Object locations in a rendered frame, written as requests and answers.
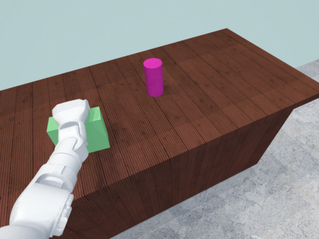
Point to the table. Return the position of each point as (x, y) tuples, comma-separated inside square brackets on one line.
[(224, 100)]

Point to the robot left upper arm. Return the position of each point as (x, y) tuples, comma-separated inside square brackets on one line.
[(43, 212)]

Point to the sponge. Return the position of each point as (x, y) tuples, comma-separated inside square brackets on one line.
[(97, 136)]

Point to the left robot hand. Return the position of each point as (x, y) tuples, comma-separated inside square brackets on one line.
[(75, 109)]

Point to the robot left forearm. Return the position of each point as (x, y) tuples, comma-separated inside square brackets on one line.
[(65, 162)]

